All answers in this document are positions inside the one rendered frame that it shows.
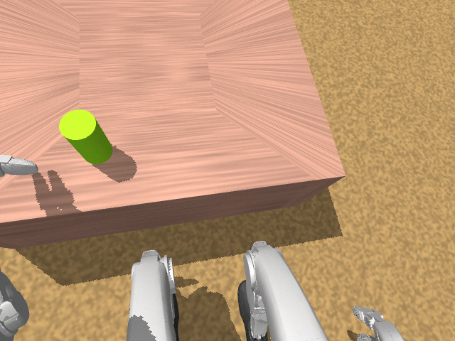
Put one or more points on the left robot hand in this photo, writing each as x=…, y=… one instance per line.
x=16, y=166

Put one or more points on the right robot hand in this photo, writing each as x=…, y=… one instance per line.
x=384, y=330

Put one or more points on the right robot foot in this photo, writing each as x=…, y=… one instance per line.
x=245, y=312

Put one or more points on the left robot arm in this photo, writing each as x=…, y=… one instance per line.
x=14, y=311

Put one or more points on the can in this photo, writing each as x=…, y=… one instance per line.
x=83, y=132

